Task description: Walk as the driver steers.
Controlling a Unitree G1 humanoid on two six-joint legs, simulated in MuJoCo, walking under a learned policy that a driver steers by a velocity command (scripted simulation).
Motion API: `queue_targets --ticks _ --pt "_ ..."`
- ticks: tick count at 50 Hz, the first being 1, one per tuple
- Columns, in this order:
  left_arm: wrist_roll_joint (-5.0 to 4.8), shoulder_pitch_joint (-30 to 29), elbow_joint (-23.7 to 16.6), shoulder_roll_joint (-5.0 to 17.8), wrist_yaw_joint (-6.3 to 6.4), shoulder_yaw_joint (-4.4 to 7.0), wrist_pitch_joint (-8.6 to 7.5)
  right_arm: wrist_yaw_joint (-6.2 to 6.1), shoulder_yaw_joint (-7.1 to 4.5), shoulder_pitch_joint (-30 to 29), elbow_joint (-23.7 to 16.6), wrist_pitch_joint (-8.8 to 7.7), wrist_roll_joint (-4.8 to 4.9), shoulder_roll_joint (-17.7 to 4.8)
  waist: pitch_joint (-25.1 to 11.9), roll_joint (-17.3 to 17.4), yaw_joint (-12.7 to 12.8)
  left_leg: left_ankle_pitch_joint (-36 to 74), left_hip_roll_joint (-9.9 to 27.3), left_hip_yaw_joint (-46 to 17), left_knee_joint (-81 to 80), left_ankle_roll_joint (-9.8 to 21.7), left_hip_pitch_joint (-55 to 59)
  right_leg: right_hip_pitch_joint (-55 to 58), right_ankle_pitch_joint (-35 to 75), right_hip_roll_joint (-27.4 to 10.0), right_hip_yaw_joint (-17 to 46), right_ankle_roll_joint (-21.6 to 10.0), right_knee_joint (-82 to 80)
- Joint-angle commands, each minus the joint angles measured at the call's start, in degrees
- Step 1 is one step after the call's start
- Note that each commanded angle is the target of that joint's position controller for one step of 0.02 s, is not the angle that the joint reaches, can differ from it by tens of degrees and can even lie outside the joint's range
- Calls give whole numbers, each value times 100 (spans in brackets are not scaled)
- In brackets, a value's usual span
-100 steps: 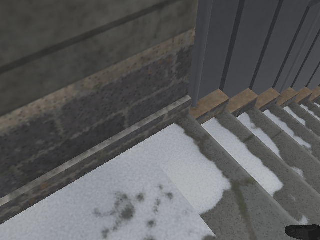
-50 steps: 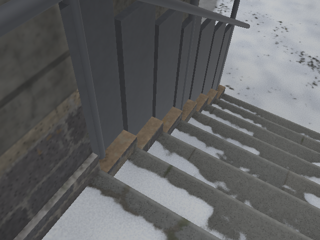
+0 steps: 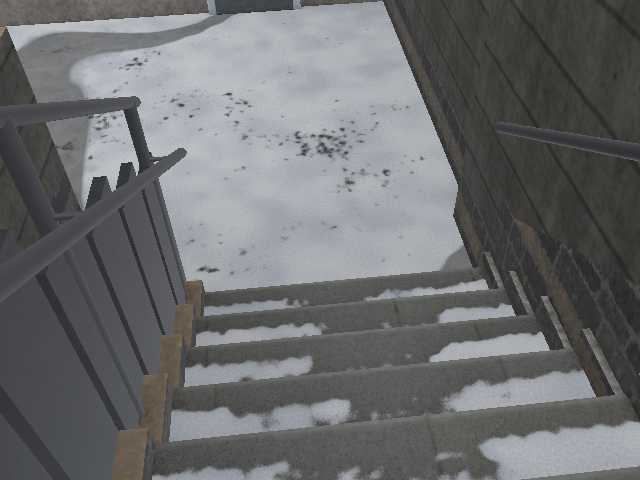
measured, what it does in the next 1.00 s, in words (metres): goes down, turning right: right foot 0.18 m lower, then left foot 0.18 m lower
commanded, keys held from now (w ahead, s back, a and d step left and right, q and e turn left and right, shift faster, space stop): w+e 0.68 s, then e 0.32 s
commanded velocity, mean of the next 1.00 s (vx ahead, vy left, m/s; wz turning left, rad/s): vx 0.43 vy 0.00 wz -0.60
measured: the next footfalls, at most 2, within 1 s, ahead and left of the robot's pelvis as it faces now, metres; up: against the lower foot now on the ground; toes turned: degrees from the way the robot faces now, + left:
right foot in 0.32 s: +0.24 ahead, -0.12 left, -0.18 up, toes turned -11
left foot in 0.80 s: +0.54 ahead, +0.01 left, -0.36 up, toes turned -32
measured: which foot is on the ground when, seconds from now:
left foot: down 0.00-0.32, up 0.34-0.78, down 0.80-1.00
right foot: up 0.00-0.30, down 0.32-0.78, up 0.80-1.00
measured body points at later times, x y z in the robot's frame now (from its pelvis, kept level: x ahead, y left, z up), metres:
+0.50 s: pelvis +0.22 -0.05 -0.17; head +0.22 -0.07 +0.28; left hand +0.37 +0.14 -0.30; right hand +0.19 -0.32 -0.30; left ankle +0.29 +0.13 -0.78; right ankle +0.20 -0.11 -0.88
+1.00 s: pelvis +0.43 -0.04 -0.32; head +0.46 -0.04 +0.12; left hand +0.67 +0.08 -0.45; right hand +0.30 -0.25 -0.46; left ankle +0.50 +0.03 -1.06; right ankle +0.35 -0.16 -0.72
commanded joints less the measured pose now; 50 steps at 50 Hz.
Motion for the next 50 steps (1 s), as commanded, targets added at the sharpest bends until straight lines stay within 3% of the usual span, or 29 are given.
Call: queue_targets --ticks 1,2,3,4,6,8,12,15,16,17,18,20,21,22,23,26,27,29,31,34,37,39,40,41,42,43,45,47,50 --pt "-12 -153 -644 638 100 156 43 -38 -135 369 -100 129 -17 -569 895 33 171 3033 1967 -2627 -1716 1426 700 -2177 519 -888 -166 98 118" --pt "8 -210 -633 502 64 119 117 -161 -148 82 -109 161 -171 -638 826 164 307 2541 1997 -2486 -1564 1262 148 -1774 1459 -1124 -81 -39 -347" --pt "118 -200 -635 321 -11 108 168 -276 -156 -28 -46 151 -134 -804 752 228 416 2653 1901 -2177 -1465 1168 -230 -1374 1919 -1065 -375 -47 -432" --pt "38 -444 -606 589 -116 229 133 -362 -132 90 -60 97 -101 -644 767 27 338 994 1471 -1636 -1129 795 -173 -1600 3060 -1230 -42 -98 -1209" --pt "45 -794 -557 367 -249 178 50 -373 -59 443 3 22 -188 -527 719 610 4 36 1506 -1580 -1064 858 58 -1900 4256 -1092 -183 -44 -1698" --pt "143 -1073 -574 93 -472 96 42 -517 49 604 73 171 -187 -265 612 360 -32 -375 1131 -581 -694 609 -807 -600 5903 -730 -842 98 -2778" --pt "-86 -1364 -478 -173 -656 83 138 -529 11 853 206 413 -3 -241 939 527 -260 -246 1184 209 218 418 -1092 789 5772 -532 -1478 241 -3791" --pt "86 -308 103 -105 -616 242 94 -477 -2 902 462 517 58 -317 724 551 170 1467 1311 393 2025 244 -91 1545 5328 -744 -1652 -85 -5344" --pt "162 541 447 107 -596 425 46 -485 -38 1029 596 467 57 -342 278 432 619 2387 1060 630 3529 228 -329 2904 5683 -755 -1504 -413 -5900" --pt "258 1356 764 578 -606 527 -33 -430 -35 1104 489 350 -18 -138 147 -796 866 -1418 528 680 6480 -25 -2367 4668 7456 -1624 -352 -1037 -5106" --pt "301 1012 405 843 -614 457 -123 -301 63 1519 171 180 -45 -185 -752 -1033 433 -925 866 -581 5899 64 -3152 5273 7768 -2269 458 -1325 -3697" --pt "153 982 662 606 -508 456 -81 -288 -95 1101 79 71 26 -582 -473 -366 410 151 955 -790 5048 89 -3608 3948 5714 -2287 877 -1492 -4062" --pt "181 795 724 1020 -511 581 -147 -359 -15 751 -270 52 71 -323 -782 -560 153 394 915 -953 4873 29 -3960 3477 2321 -2941 2700 -2011 -4747" --pt "158 -31 360 516 -449 385 -175 -486 -60 71 -340 211 76 -274 238 401 -101 1088 1047 -1107 3285 -275 -3688 1848 1931 -2880 2831 -1930 -5264" --pt "167 -118 366 232 -379 296 -183 -552 -62 -201 -327 332 -62 -281 553 428 -109 1119 1013 -1168 2578 -405 -3340 1280 1963 -2574 2619 -1813 -5237" --pt "424 295 516 508 -263 405 -226 -431 -42 368 88 463 -176 -97 235 -94 -236 2147 797 -1057 2468 -399 -2551 751 2919 -2099 2072 -1708 -4846" --pt "276 578 682 228 -121 361 -313 -337 -134 -147 3 355 15 -399 528 -49 -63 3295 921 -1515 1480 -276 -3132 1048 2158 -1758 1804 -1376 -4480" --pt "150 671 806 -93 134 237 -280 -243 -31 -861 -180 219 -274 -79 579 -362 27 5405 527 -1071 -58 -195 -1643 -303 1384 -958 958 -1132 -4158" --pt "223 597 857 -43 260 178 -166 -151 16 -1125 -377 228 -363 180 492 -339 101 5981 172 -715 -692 -121 -373 -1057 1034 -572 555 -959 -4007" --pt "66 628 901 0 224 148 -115 -233 -18 -1190 -752 444 -133 219 432 -657 140 5092 69 -896 -1117 -158 206 -861 1126 -529 839 -868 -3288" --pt "-3 957 809 62 382 156 103 -96 -48 -1135 -786 424 -12 101 533 -262 314 5467 447 -1383 -3025 -54 -196 833 1587 -534 1251 -662 -1804" --pt "76 730 750 -113 399 44 188 -34 -142 153 -235 439 -20 127 491 -99 -55 6584 722 -901 -4110 -111 1365 457 2128 -218 937 -341 -254" --pt "192 1009 820 -288 278 5 174 -44 -212 1082 168 494 -79 18 318 505 -155 7605 1138 -1049 -3356 36 2990 -945 391 105 558 -103 1117" --pt "152 1330 722 -593 22 -79 65 -53 -156 1686 165 534 -163 -190 -430 1828 -320 10108 1896 -1174 -1016 498 5234 -3066 -2935 649 174 200 3724" --pt "-164 1815 504 -257 -98 -76 -66 -26 -179 1588 173 559 -65 -589 -1095 2533 -83 10021 2588 -1921 -370 1164 5855 -4027 -2894 352 368 474 5347" --pt "-127 1585 445 -93 -120 -52 -66 -30 -132 1487 169 576 -4 -577 -1067 2127 -112 9356 2721 -1910 -542 1453 5470 -4515 -2490 81 165 686 5980" --pt "-86 311 -228 -79 -18 -100 86 -156 -113 600 26 696 -182 -859 -772 591 118 6281 3136 -2369 -1748 2105 3555 -4448 -1475 -525 -600 797 6422" --pt "-109 -50 -381 6 237 -85 453 -312 122 -120 2 893 -357 -371 448 32 454 3670 2618 -2163 -2771 1870 1209 -3732 -272 -703 -546 762 5776" --pt "-20 -117 -559 -107 360 20 516 -373 311 -459 -22 897 -216 -136 988 760 479 3933 1605 -777 -2687 1077 188 -3390 711 -529 -627 743 5335"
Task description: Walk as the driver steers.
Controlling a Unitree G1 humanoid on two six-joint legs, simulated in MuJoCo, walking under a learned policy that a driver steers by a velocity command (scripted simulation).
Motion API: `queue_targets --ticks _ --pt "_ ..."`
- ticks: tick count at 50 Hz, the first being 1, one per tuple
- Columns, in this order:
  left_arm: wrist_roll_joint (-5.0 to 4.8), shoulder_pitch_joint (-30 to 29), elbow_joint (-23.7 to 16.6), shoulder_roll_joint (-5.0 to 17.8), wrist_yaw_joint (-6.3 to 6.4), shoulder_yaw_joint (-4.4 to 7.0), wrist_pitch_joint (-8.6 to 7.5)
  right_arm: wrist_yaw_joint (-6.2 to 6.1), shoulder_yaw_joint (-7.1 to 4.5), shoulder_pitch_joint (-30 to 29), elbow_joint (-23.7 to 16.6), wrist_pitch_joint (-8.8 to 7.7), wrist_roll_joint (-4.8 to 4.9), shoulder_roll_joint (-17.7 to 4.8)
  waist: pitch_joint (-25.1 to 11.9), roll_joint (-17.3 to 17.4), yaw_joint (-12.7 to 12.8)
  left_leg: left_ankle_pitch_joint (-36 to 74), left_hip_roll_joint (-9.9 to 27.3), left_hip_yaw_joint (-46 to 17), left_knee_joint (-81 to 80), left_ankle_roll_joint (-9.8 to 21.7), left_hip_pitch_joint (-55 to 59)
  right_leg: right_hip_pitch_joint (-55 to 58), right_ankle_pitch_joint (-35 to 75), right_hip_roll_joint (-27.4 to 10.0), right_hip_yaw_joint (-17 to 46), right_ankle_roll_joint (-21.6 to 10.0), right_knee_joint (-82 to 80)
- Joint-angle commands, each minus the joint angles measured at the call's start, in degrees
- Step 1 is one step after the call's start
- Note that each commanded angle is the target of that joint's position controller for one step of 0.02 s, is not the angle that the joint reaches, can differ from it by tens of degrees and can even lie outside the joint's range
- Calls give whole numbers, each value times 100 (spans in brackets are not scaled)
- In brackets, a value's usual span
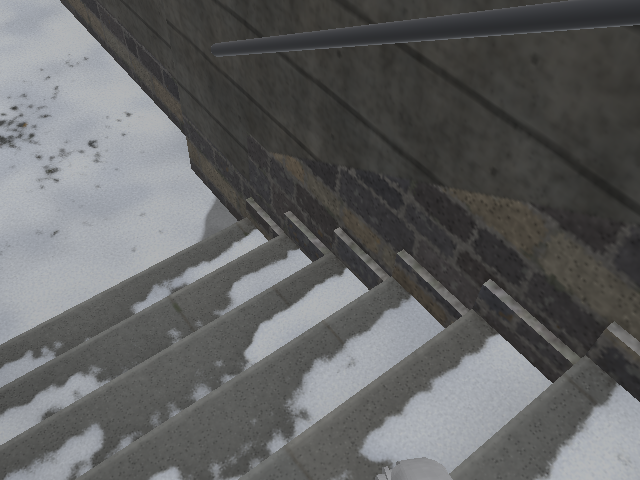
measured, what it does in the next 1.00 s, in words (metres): walks ahead, turning left: right foot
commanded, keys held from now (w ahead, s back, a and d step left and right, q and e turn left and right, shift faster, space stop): q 1.00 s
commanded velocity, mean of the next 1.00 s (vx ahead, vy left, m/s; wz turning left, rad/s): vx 0.03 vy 0.00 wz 0.32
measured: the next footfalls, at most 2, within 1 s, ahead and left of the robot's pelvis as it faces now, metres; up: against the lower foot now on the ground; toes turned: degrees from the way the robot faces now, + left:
right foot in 0.26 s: +0.15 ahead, -0.16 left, +0.01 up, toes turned +20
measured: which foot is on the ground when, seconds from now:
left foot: down 0.00-0.80, up 0.82-1.00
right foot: up 0.00-0.24, down 0.26-1.00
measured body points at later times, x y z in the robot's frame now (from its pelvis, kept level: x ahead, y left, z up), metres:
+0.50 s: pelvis +0.04 -0.04 +0.01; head +0.07 -0.03 +0.46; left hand +0.30 +0.16 -0.03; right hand +0.16 -0.28 -0.11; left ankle +0.02 +0.09 -0.74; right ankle +0.10 -0.18 -0.57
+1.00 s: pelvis +0.11 -0.04 -0.01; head +0.15 -0.03 +0.43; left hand +0.07 +0.25 -0.13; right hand +0.40 -0.19 -0.09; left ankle +0.03 +0.09 -0.62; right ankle +0.11 -0.17 -0.73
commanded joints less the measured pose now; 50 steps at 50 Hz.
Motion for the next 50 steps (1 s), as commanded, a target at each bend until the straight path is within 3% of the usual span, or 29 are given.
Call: queue_targets --ticks 1,3,6,10,12,13,15,16,18,22,25,29,30,31,32,34,35,37,38,39,40,41,42,43,44,45,46,48,50 --pt "68 59 -760 279 102 98 -73 -168 -47 -436 -514 -91 7 -881 -28 849 223 3381 1357 -890 -959 840 -283 -248 1026 -54 139 2 12" --pt "146 36 -782 374 37 169 -184 -223 -118 -346 -604 -169 10 -1044 -305 480 192 3911 1187 -780 -711 936 43 -47 1816 -33 296 92 -1339" --pt "247 -121 -801 106 -8 83 -246 -290 -25 307 -249 -157 111 -645 -742 687 -16 3821 1257 -1150 -307 1155 1268 -613 1777 -209 754 130 -1937" --pt "240 -608 -835 -10 -134 -7 -385 -241 -204 629 -236 -227 127 -754 -731 683 -123 2680 1551 -2124 -101 1476 2100 -1241 1338 -889 595 191 -2950" --pt "268 -1359 -1023 50 -271 -38 -396 -376 -172 249 -637 -39 184 -554 -442 653 -347 1715 1320 -2189 -187 1282 1794 -766 1937 -1362 420 337 -4905" --pt "253 -1611 -1141 -146 -384 -104 -465 -452 -195 54 -770 64 205 -594 -350 788 -321 1629 1226 -2245 -245 1274 1128 123 2310 -1342 233 403 -5765" --pt "194 -1603 -971 185 -434 38 -516 -394 -105 -331 -1185 191 142 -548 28 -118 -286 1412 876 -1520 -725 881 -332 1524 2705 -980 -303 256 -6431" --pt "219 -1595 -905 82 -428 42 -523 -338 -116 -393 -1286 236 240 -567 69 -149 -274 1499 697 -1268 -724 668 -564 2054 2567 -831 -620 203 -6596" --pt "288 -1695 -896 -112 -435 22 -516 -320 -177 -73 -1233 330 307 -626 -146 97 -344 2312 656 -1084 -696 477 173 1941 1960 -634 -941 186 -6292" --pt "344 -2353 -1181 -219 -468 -53 -536 -287 -222 138 -1358 403 218 -597 -499 522 -491 3482 720 -1139 -363 639 1712 937 1224 -634 -939 130 -5686" --pt "277 -2544 -1282 -210 -568 -99 -564 -307 -222 -105 -1583 486 271 -601 -681 748 -459 3252 906 -1564 -381 788 1387 1119 1018 -718 -739 17 -5595" --pt "350 -2583 -1185 -218 -553 -133 -645 -395 -273 -540 -1956 501 312 -813 -585 343 -354 2995 791 -1802 -351 620 799 1561 1262 -560 -730 -127 -6140" --pt "321 -2564 -1114 -286 -546 -185 -589 -431 -347 -531 -1935 518 224 -987 -316 -71 -336 1866 575 -1665 -435 493 686 1703 1662 -327 -913 -205 -7606" --pt "312 -2510 -1001 -275 -544 -132 -667 -392 -282 -741 -2080 490 259 -811 -624 118 -270 2191 594 -1519 -294 360 472 2121 1641 -450 -867 -235 -7000" --pt "339 -2468 -1008 -212 -530 -113 -705 -355 -266 -912 -2184 472 301 -855 -685 291 -176 2700 567 -1518 -247 324 602 2105 1449 -404 -850 -276 -6969" --pt "403 -2472 -940 14 -570 -30 -693 -363 -291 -880 -2205 487 331 -841 -144 -12 -123 1094 315 -1406 -381 167 480 2217 2066 -227 -924 -201 -8716" --pt "332 -2253 -869 324 -523 95 -763 -236 -233 -1048 -2407 414 276 -725 -747 -197 -132 1650 364 -1020 121 -49 433 2722 2978 -794 -117 -268 -8010" --pt "290 -2059 -896 282 -439 78 -780 -110 -278 -1382 -2503 219 332 -871 -578 386 24 2223 319 -1108 159 13 617 2601 3921 -550 -490 -97 -8323" --pt "433 -2238 -999 80 -469 15 -720 -107 -382 -1147 -2252 192 454 -934 -84 1179 -37 1941 436 -1744 -381 196 904 2678 2418 -206 -1020 -156 -9854" --pt "447 -2021 -882 95 -505 67 -704 -103 -395 -914 -2149 235 304 -1011 -290 1305 -27 2261 587 -1996 -173 289 925 3562 2490 -396 -827 -229 -10362" --pt "337 -1344 -774 505 -499 179 -682 -139 -365 -908 -2270 247 232 -905 -927 783 128 955 441 -1897 464 17 651 4361 4095 -964 -390 -490 -10352" --pt "401 -807 -505 1008 -547 302 -609 -93 -316 -796 -2447 190 148 -616 -1523 -579 -47 -732 -78 -1750 1889 -281 -1077 6354 7170 -2049 782 -1202 -9402" --pt "448 270 -178 986 -579 329 -554 -37 -276 -1015 -2443 45 133 -458 -1749 -1051 444 -3019 -766 -2385 3367 -552 -2978 7693 10211 -2870 1737 -1937 -9048" --pt "427 731 52 1121 -589 439 -545 38 -429 -923 -2368 -51 206 -759 -1774 -454 424 -3001 -833 -2444 4484 -771 -3490 7492 10453 -3174 1600 -2111 -9178" --pt "492 300 39 1311 -629 506 -539 7 -537 -996 -2382 7 316 -965 -1658 -466 165 -2632 -743 -2228 5137 -876 -3631 7006 9963 -3181 1559 -2268 -9245" --pt "484 -84 78 1138 -612 464 -506 -67 -558 -1174 -2377 138 325 -1079 -1318 -618 28 -2159 -513 -1913 5489 -915 -3779 6439 8955 -3015 1262 -2359 -9408" --pt "453 -405 91 893 -544 370 -445 -130 -549 -1221 -2321 300 287 -1079 -1066 -755 -108 -1721 -417 -1685 5673 -925 -3522 5796 8098 -2753 835 -2256 -9561" --pt "417 -985 47 956 -440 292 -313 -38 -465 -1064 -2202 455 302 -875 -818 -744 -468 -933 -340 -999 5281 -943 -2875 4829 6863 -2380 132 -2006 -9637" --pt "419 -984 52 1168 -283 301 -212 57 -304 -1297 -2262 338 279 -591 -904 -507 -387 -196 -92 -538 4545 -886 -2532 4627 6338 -2321 -319 -1792 -9469"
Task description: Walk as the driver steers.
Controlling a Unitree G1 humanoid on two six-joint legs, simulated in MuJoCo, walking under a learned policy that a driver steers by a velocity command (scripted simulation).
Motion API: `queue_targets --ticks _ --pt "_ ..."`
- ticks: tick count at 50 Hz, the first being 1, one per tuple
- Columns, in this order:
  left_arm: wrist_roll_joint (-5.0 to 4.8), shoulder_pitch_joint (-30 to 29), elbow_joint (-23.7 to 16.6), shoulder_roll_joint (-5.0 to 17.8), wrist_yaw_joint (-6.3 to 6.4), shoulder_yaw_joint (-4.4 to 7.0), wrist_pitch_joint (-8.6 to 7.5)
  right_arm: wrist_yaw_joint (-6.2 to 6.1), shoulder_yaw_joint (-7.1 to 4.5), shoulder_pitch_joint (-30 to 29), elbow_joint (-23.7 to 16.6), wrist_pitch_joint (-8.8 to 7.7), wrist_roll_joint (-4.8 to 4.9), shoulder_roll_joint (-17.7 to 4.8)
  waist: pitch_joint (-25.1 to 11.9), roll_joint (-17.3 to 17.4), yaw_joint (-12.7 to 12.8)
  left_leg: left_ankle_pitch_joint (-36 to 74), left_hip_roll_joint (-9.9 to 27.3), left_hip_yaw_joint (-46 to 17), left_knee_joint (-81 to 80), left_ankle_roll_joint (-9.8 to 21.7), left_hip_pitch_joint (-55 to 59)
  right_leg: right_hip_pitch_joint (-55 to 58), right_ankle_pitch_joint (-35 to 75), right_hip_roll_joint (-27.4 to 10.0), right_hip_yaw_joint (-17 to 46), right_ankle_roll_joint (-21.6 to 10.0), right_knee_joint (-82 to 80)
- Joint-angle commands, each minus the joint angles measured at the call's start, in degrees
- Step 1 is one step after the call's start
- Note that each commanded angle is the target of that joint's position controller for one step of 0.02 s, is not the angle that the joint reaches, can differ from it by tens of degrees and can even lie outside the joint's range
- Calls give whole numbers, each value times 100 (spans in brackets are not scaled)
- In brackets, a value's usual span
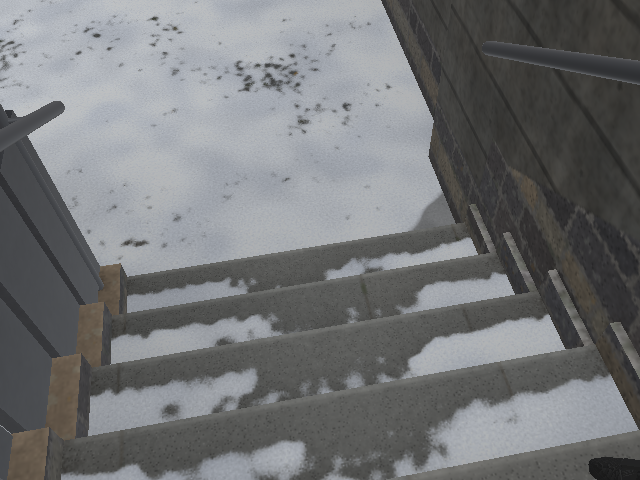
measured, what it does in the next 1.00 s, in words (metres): steps on the spot: left foot, then right foot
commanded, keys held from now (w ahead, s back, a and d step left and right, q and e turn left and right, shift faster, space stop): q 0.06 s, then no key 0.90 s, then w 0.04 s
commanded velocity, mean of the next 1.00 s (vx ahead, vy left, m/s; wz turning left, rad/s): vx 0.00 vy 0.00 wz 0.17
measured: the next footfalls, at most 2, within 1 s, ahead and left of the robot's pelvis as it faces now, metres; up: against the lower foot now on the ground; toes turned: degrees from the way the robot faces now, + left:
left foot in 0.12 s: +0.05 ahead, +0.13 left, -0.01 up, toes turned +4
right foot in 0.54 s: +0.09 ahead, -0.13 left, -0.01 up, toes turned +10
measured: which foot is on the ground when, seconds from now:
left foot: up 0.00-0.10, down 0.12-1.00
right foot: down 0.00-0.12, up 0.14-0.52, down 0.54-1.00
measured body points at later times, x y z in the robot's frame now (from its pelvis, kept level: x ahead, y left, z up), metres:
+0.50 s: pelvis +0.03 +0.05 -0.01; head +0.03 +0.08 +0.44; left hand +0.10 +0.29 -0.15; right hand +0.16 -0.15 -0.13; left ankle +0.01 +0.13 -0.72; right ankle +0.06 -0.13 -0.69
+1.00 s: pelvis +0.06 +0.01 +0.02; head +0.07 +0.01 +0.47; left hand +0.04 +0.25 -0.13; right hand +0.11 -0.22 -0.13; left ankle +0.01 +0.13 -0.72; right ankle +0.05 -0.13 -0.72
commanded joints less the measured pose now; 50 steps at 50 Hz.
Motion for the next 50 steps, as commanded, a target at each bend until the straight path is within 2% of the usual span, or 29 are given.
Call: queue_targets --ticks 1,3,4,5,6,7,8,9,10,11,12,14,15,16,21,22,23,24,26,27,28,29,30,31,34,37,46,48,50 --pt "-16 -904 -652 813 212 117 32 100 148 16 -418 -132 5 91 -811 -896 -293 1009 403 711 -1094 119 299 431 5107 -1250 592 -730 -628" --pt "-68 -581 -580 975 267 205 77 127 178 53 -372 -209 120 171 -940 -1353 -136 981 312 1116 -2139 368 1179 226 4182 -1175 150 -405 -466" --pt "-67 -520 -674 1041 259 228 52 105 88 406 -157 -233 109 -11 -1063 -1130 -249 1452 -2 1556 -1938 360 1953 -216 3594 -1110 -76 -301 -74" --pt "-81 -1068 -911 1127 204 214 -92 94 -40 1254 145 -276 99 -231 -1368 -1301 -764 2215 85 1419 -1726 437 3219 -942 3538 -1310 -28 -91 440" --pt "-298 -1237 -880 987 209 181 -68 93 -99 1899 245 -281 20 -194 -1244 -893 -1284 1511 -90 1450 -3558 748 3664 -1218 3104 -954 -366 169 1337" --pt "-250 -823 -905 626 268 101 -51 146 -124 2093 408 -419 -27 -493 -645 656 -1041 3364 436 -26 -5103 1279 4160 -2271 -325 -446 -121 512 3248" --pt "-36 -177 -1084 250 202 -36 -69 236 -89 1403 181 -586 -152 -951 -1002 2024 -70 7273 1977 -2553 -4550 2097 4391 -3251 -1777 198 1013 760 4565" --pt "-190 79 -726 712 180 104 -71 385 -88 1345 181 -594 -197 -847 -1643 732 -267 7153 2465 -2851 -4801 2532 4380 -3219 -1668 439 1942 816 4735" --pt "-401 -378 -868 852 246 138 6 502 -111 1230 345 -602 -354 -981 -1388 222 -208 4017 2520 -3308 -5372 2862 3505 -3266 -1445 518 1917 714 4755" --pt "-422 -618 -848 984 349 235 97 507 -71 851 380 -585 -183 -762 -463 -153 -16 2281 2346 -3074 -5542 2755 2726 -3399 -1079 339 1819 718 4546" --pt "-347 -624 -742 927 420 241 214 403 36 589 377 -553 -56 -454 -64 78 46 1869 2252 -2730 -5450 2508 2121 -3318 -628 256 1966 733 4430" --pt "-258 -203 -535 709 384 230 366 194 179 404 408 -475 -94 -57 -91 440 274 1338 1713 -1900 -5418 2078 1652 -2818 97 175 1724 784 4064" --pt "-229 -48 -363 394 349 145 384 120 237 472 535 -468 -198 135 -311 261 279 1632 1509 -1579 -5352 1967 1501 -2408 485 146 1622 802 3974" --pt "-233 88 -290 192 317 100 396 76 284 453 604 -487 -202 220 -401 216 361 2043 1407 -1354 -5332 1901 1410 -2083 652 143 1586 819 3864" --pt "-126 -168 -351 -146 194 -77 268 -67 286 835 1002 -482 -111 401 -590 485 109 2174 1063 -546 -5134 1611 2004 -1327 695 -6 1214 891 1783" --pt "-115 121 -101 -29 174 -28 183 -73 257 677 957 -570 -246 183 -816 438 156 2649 1170 -501 -5015 1692 1539 -501 1619 42 1110 874 2328" --pt "-107 7 -193 -52 177 -34 159 -79 318 536 1006 -613 -176 464 -590 469 172 2868 1285 -603 -5043 1706 1716 -770 1247 -97 1389 891 1845" --pt "-148 -277 -326 -123 215 -81 177 -57 341 724 1116 -550 -58 566 -353 672 24 2935 1133 -370 -5228 1558 1871 -765 75 107 1027 915 704" --pt "-84 17 -98 -256 150 -151 175 -3 326 1112 1376 -527 -59 524 -402 763 16 2341 1070 -579 -5358 1510 1944 172 290 185 932 893 -369" --pt "-34 244 61 -152 102 -144 179 14 328 1152 1455 -549 -67 528 -345 573 39 2191 966 -547 -5283 1415 1909 519 1401 88 1143 786 -745" --pt "-60 317 163 129 91 -107 191 35 299 1385 1435 -583 -97 471 -271 12 -226 1812 699 -488 -5225 1232 1950 604 2431 -49 1374 636 -926" --pt "-178 278 269 176 85 -101 195 81 237 1567 1480 -577 -102 339 -210 -467 -414 1674 575 -335 -5370 1113 2026 481 2299 -35 1393 485 -957" --pt "-233 354 397 -3 94 -125 188 75 229 1319 1473 -528 -61 318 -98 -628 -288 1385 497 -135 -5420 1051 2236 208 1802 31 1379 484 -1147" --pt "-229 381 487 -133 114 -163 170 41 236 1078 1457 -488 -32 367 -11 -440 -204 1361 462 -25 -5449 993 2369 130 1679 56 1363 528 -1338" --pt "-199 579 760 -43 165 -137 104 28 254 1042 1544 -420 -88 540 -87 -259 -194 1845 444 60 -5644 998 2704 392 1690 97 1259 580 -1550" --pt "-247 642 867 -166 212 -161 66 17 215 1009 1685 -411 -32 457 -197 -265 -117 2346 460 97 -5804 962 2960 653 2094 99 1222 542 -1685" --pt "-249 831 1265 -99 261 -140 -5 -97 141 1253 2142 -333 -62 337 -138 -217 -27 2639 459 276 -6094 772 3426 853 2646 82 1095 501 -1986" --pt "-254 791 1327 -92 238 -139 -23 -127 130 1309 2214 -295 -68 317 -99 -241 -43 2562 464 300 -6140 748 3482 843 2672 96 1081 483 -2045" --pt "-256 842 1400 -75 229 -129 -30 -161 122 1406 2325 -281 -42 317 -89 -299 -19 1444 365 415 -6160 742 3469 822 1599 203 1012 461 -2177"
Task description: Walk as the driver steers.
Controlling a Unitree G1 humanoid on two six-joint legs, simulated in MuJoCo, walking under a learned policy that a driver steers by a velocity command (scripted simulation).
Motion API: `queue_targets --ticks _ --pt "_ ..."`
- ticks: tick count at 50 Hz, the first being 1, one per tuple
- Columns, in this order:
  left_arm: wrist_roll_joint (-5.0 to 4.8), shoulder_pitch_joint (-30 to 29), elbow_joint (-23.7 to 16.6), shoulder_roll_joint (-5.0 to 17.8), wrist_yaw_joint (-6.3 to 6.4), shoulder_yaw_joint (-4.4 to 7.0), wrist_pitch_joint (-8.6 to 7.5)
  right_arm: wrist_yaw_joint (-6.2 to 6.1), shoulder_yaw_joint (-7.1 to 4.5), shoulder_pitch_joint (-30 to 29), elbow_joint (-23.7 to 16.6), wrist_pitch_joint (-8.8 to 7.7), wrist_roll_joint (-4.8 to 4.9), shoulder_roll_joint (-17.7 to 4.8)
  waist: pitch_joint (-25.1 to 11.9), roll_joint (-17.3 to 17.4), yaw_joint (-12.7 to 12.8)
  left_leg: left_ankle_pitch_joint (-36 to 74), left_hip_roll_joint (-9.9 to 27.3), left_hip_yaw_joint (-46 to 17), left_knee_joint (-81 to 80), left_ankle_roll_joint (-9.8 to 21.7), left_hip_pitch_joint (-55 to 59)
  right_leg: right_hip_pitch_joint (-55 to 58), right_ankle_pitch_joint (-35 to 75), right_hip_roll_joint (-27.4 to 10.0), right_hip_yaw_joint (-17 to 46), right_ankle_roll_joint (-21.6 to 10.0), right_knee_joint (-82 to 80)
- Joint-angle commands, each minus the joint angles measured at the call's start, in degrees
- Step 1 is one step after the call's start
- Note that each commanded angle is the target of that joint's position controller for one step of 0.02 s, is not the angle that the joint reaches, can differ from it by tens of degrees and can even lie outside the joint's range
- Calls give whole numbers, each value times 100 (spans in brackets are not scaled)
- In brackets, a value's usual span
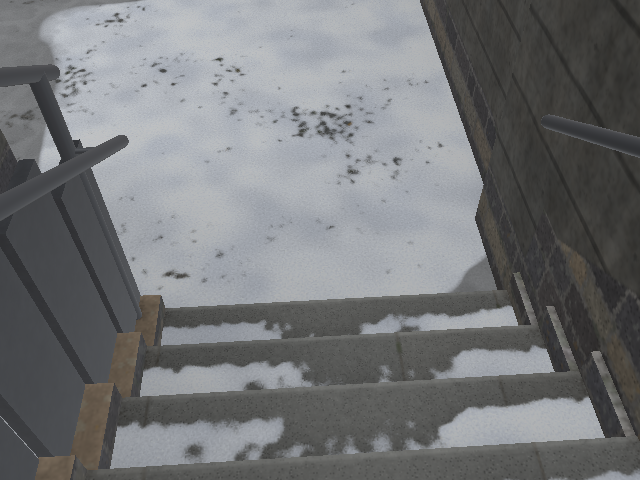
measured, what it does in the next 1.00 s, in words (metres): goes down: right foot 0.18 m lower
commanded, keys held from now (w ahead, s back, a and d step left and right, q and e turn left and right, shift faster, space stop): w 1.00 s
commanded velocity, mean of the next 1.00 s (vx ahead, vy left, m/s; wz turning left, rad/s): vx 0.40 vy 0.00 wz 0.00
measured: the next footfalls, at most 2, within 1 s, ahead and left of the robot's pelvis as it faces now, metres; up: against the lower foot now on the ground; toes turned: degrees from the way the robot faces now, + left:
right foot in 0.62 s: +0.30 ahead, -0.13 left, -0.18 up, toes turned -2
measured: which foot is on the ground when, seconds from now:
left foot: down 0.00-0.62, up 0.64-1.00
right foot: down 0.00-0.24, up 0.26-0.60, down 0.62-1.00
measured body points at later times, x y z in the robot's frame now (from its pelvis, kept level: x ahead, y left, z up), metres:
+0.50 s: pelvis +0.12 -0.01 -0.06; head +0.14 -0.01 +0.39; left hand +0.29 +0.23 -0.17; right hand -0.02 -0.23 -0.19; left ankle -0.03 +0.11 -0.74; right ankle +0.30 -0.18 -0.75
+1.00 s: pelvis +0.36 -0.05 -0.24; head +0.36 -0.05 +0.21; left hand +0.28 +0.16 -0.38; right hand +0.51 -0.29 -0.35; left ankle +0.56 +0.14 -0.90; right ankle +0.26 -0.13 -0.92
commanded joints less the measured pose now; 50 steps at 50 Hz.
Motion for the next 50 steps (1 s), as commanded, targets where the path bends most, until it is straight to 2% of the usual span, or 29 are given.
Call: queue_targets --ticks 1,5,9,11,12,13,14,17,19,21,23,26,28,29,30,31,32,33,34,35,36,37,38,39,41,42,45,48,50 --pt "-28 409 -8 619 7 142 -44 -71 -112 323 -72 -13 41 -438 135 -149 51 -344 9 54 -127 138 -41 -194 -141 24 -63 -417 -404" --pt "-71 511 -95 908 12 276 -203 -110 -165 350 -113 -250 107 -416 833 -565 121 -1911 -180 266 825 298 -1094 -796 -2750 -267 629 -991 -690" --pt "-123 454 -105 1176 7 399 -351 -49 -156 192 -177 -642 125 -266 726 -897 66 -1311 82 409 1414 381 -1504 -615 -810 -1133 1769 -1549 -312" --pt "-47 -213 -292 878 42 352 -380 47 -294 1702 562 -712 155 -423 346 -411 -474 -700 157 264 1536 423 -309 -1663 -854 -615 769 -1224 1190" --pt "-98 -365 -489 564 30 257 -418 95 -400 2254 763 -745 157 -810 425 792 -592 -1091 661 -894 502 826 131 -2607 -1308 143 -53 -942 2706" --pt "-139 -778 -800 384 21 190 -552 191 -485 2569 799 -883 166 -1231 611 1910 -748 -1041 1907 -3141 -426 1630 450 -3909 -2175 498 -349 -798 4294" --pt "-121 -945 -882 638 -15 223 -711 185 -344 2345 643 -984 96 -884 777 1262 -702 -460 2274 -3572 -132 1972 906 -4991 -2092 166 356 -912 4567" --pt "49 -523 -663 785 -140 305 -771 198 -186 1817 532 -946 -31 -577 306 5 -290 875 2035 -2396 902 1458 1104 -5333 -452 -440 589 -915 4433" --pt "120 -329 -703 606 -244 280 -660 165 -95 1439 444 -832 -74 -528 196 436 -22 1186 1616 -1777 932 1284 -309 -4187 499 -309 44 -742 4338" --pt "92 -1084 -1039 536 -411 214 -715 -30 4 1737 546 -935 -29 -384 394 543 -213 -190 1324 -1582 1175 994 -237 -4680 2307 -406 293 -706 3113" --pt "361 -1514 -1275 367 -535 121 -765 -183 24 1131 367 -924 29 -545 473 376 -222 -881 524 -453 1155 745 -2345 -2159 4626 89 -299 -594 1042" --pt "93 -1172 -1483 429 -538 129 -550 -183 -10 1204 678 -882 55 -712 364 779 -125 -1433 389 -21 1877 658 -3468 -331 4792 401 -569 -449 1166" --pt "110 396 -851 753 -491 278 -386 -87 1 816 589 -807 -3 -633 -361 812 540 -1101 562 -162 3255 485 -3066 639 4532 426 -673 -407 2193" --pt "3 200 -1022 649 -436 248 -372 -77 36 1045 621 -728 169 -385 177 163 514 -1084 243 159 3927 292 -2253 0 3532 330 -836 -371 291" --pt "21 618 -840 552 -456 297 -409 -99 -1 1094 794 -656 154 -549 255 188 810 48 294 23 5076 304 -1759 327 3144 252 -1033 -402 -416" --pt "90 1481 -522 651 -456 391 -450 -97 -48 1131 908 -658 150 -517 175 4 1177 542 101 -171 7098 292 -1995 954 3244 -299 -484 -856 -972" --pt "217 2463 -106 772 -525 333 -502 -35 2 1240 924 -740 40 -25 -152 -992 1327 -3118 -573 -216 9710 280 -3536 2253 4944 -902 176 -1192 93" --pt "245 1976 -269 825 -599 175 -599 87 10 2141 716 -879 167 198 -499 -1829 291 -3130 -286 -1121 9705 589 -4872 2862 6536 -1286 552 -1110 2045" --pt "56 1706 -336 950 -651 282 -562 138 -35 2370 627 -968 204 -161 -866 -1842 111 -2300 -86 -1067 9228 583 -5036 2424 5954 -1540 1095 -1431 1702" --pt "-93 1720 -187 1568 -643 507 -569 58 -75 1957 279 -975 329 -421 -1202 -1759 86 -1928 149 -619 9368 445 -5550 2181 1734 -2309 2570 -2275 689" --pt "105 749 -471 797 -683 276 -594 -72 -190 1132 76 -795 325 -764 -553 14 -130 -625 629 -472 7950 574 -5237 580 -1349 -1960 2831 -2034 -447" --pt "244 349 -462 772 -587 236 -732 -108 -154 632 -2 -727 378 -582 -28 -540 -156 -24 714 -965 7466 564 -5219 -275 -1192 -2188 3493 -2045 -382" --pt "260 300 -409 520 -547 125 -855 -88 -135 518 -78 -661 225 -599 263 -177 -268 109 937 -941 7288 486 -5252 -755 -420 -2074 3498 -1826 -106" --pt "230 384 -306 300 -450 16 -886 -75 -187 546 -55 -592 63 -515 531 -58 -369 630 941 -946 6197 288 -4750 -1651 609 -1570 2334 -1653 37" --pt "295 767 -78 601 -254 69 -793 -66 -150 322 -278 -555 -74 -251 343 -529 -340 630 989 -597 5477 50 -4263 -1891 1394 -1190 1908 -1769 -36" --pt "412 919 -16 725 -211 98 -751 8 -168 446 -233 -570 -15 -280 72 -431 -408 1116 936 -494 5689 7 -4185 -1730 1444 -1180 1852 -1818 179" --pt "103 1464 151 435 -106 31 -805 155 -276 -513 -700 -624 -34 -605 266 -150 -62 2727 1000 -887 4084 266 -4986 -857 707 -998 1518 -1473 719" --pt "36 1212 18 393 100 -37 -760 353 -172 -1126 -892 -751 -284 -349 269 -171 129 5157 473 -11 1928 253 -2673 -2307 -185 -136 243 -1124 1173" --pt "17 1232 42 616 98 13 -666 407 -128 -1126 -985 -669 -159 -205 232 -350 190 4876 305 64 1800 123 -2061 -2452 -458 -168 275 -1230 1441"
Keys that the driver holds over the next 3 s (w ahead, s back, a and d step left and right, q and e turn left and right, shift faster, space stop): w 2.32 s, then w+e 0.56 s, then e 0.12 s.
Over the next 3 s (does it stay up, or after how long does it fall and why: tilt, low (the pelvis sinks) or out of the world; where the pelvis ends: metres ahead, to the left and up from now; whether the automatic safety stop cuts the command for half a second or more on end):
stays up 1.42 -0.16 -0.92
